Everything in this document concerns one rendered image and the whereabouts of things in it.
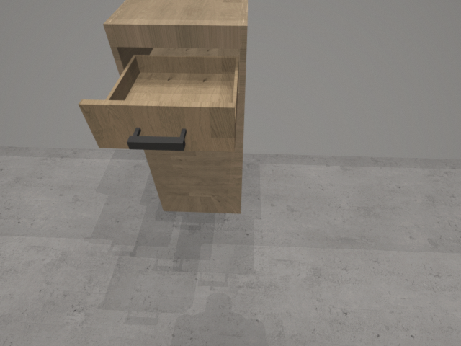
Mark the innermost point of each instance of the cabinet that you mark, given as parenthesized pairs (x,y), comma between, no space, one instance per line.
(188,181)

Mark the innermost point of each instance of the handle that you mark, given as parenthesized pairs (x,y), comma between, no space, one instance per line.
(156,142)

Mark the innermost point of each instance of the drawer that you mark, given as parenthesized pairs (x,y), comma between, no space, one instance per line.
(163,94)

